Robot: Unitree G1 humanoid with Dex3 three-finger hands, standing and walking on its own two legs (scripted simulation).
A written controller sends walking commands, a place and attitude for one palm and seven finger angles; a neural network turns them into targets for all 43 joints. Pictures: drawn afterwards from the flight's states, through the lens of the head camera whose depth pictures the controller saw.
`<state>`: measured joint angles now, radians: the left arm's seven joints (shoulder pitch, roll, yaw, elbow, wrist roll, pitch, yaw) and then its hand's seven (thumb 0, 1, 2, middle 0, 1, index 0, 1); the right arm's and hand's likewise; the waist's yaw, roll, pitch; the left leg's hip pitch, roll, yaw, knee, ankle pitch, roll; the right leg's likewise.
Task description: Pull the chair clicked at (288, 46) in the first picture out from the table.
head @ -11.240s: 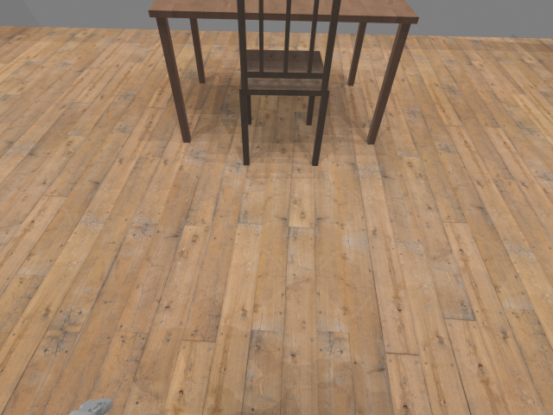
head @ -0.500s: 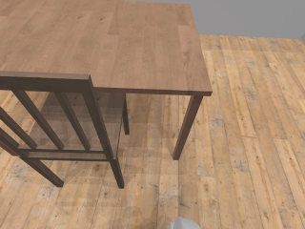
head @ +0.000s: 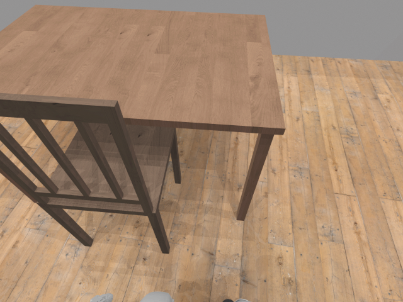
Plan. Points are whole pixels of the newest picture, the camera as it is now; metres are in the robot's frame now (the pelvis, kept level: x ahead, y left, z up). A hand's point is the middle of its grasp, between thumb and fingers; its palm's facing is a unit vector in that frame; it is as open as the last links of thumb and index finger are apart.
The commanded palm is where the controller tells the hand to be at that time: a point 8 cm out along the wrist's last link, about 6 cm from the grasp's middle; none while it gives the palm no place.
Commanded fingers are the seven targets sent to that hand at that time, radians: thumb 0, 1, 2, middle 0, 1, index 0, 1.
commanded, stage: come to a stop and stand still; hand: left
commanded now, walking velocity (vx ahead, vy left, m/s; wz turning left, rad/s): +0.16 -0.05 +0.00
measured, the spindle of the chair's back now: (64, 162) +0.43 +0.40 -0.05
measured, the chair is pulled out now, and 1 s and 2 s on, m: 0.00 0.00 0.00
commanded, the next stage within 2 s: look again from close up in 0.78 s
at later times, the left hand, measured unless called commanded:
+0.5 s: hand out of the picture -0.04 +0.15 -0.17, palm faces -0.05 -0.98 -0.20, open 7.4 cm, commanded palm none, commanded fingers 0.00 0.90 0.90 -0.20 -0.30 -0.20 -0.30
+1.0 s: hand out of the picture -0.03 +0.15 -0.17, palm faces -0.01 -0.98 -0.19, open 7.3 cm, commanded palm none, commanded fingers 0.00 0.90 0.90 -0.20 -0.30 -0.20 -0.30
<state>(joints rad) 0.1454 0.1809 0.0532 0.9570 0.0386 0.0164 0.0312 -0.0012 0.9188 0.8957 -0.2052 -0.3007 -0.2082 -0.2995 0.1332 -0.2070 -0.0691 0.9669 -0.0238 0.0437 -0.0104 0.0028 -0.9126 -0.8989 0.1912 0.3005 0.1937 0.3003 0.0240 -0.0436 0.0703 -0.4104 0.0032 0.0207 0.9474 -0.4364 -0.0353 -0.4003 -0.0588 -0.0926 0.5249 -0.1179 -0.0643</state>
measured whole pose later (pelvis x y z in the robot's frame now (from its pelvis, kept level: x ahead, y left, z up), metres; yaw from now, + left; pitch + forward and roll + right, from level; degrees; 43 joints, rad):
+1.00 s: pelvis -0.02 -0.02 +0.01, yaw -2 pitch -1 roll +1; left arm 0.34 0.13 -0.01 1.10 0.01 -0.03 0.04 0.01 0.91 0.90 -0.20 -0.30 -0.20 -0.30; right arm 0.31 -0.14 0.02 1.11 -0.02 -0.01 -0.03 0.01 -0.92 -0.90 0.19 0.30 0.20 0.30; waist -0.01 0.01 0.01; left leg -0.21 -0.01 0.07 0.46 -0.24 0.02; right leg -0.16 0.05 -0.05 0.46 -0.29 -0.07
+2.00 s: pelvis -0.03 -0.02 -0.02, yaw +0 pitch +8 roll +2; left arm 0.31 0.18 0.04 0.18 -0.17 -0.24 0.03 0.04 0.84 0.85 -0.18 -0.28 -0.19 -0.28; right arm 0.25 -0.29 -0.04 0.77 0.00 -0.32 -0.03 0.02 -0.92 -0.90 0.20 0.30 0.20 0.30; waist -0.05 0.01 -0.07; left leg -0.53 -0.03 0.04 0.72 -0.32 0.02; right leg -0.49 0.02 -0.09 0.76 -0.42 -0.07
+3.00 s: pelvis -0.07 +0.01 -0.09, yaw -2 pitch +15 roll -3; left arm 0.38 0.25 0.15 -0.10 -0.25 -0.38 -0.11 0.00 -0.35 0.36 -0.08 -0.11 -0.08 -0.10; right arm 0.18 -0.24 0.00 0.56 0.00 -0.31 -0.04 0.02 -0.90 -0.90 0.20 0.30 0.20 0.30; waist 0.01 0.02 -0.13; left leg -0.97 -0.01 0.00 1.21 -0.50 0.05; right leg -0.89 0.04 -0.11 1.17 -0.55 -0.06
